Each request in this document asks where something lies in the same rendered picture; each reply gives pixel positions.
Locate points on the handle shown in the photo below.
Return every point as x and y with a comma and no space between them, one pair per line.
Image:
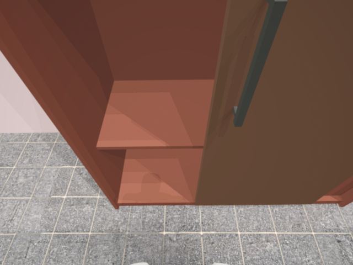
271,23

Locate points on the wardrobe door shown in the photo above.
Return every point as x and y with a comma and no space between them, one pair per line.
342,188
296,141

